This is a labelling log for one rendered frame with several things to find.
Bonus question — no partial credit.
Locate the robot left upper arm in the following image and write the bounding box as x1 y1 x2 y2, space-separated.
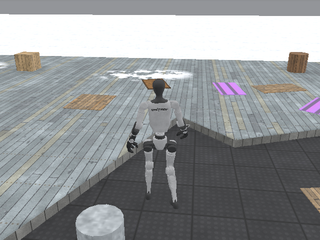
135 101 149 130

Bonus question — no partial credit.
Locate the robot right forearm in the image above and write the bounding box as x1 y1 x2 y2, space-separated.
179 119 188 134

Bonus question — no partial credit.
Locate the robot right hand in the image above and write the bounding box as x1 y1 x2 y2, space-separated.
176 131 188 139

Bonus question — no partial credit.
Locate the right robot shin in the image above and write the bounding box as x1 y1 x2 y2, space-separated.
167 167 177 203

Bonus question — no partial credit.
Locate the robot left hand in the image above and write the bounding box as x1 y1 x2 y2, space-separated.
126 141 138 153

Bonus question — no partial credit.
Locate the right robot thigh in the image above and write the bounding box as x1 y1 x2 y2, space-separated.
165 140 177 176

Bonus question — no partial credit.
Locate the robot left forearm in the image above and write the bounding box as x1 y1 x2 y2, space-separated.
128 122 140 143

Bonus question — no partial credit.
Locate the robot right upper arm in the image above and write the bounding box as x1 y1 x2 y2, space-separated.
170 100 185 127

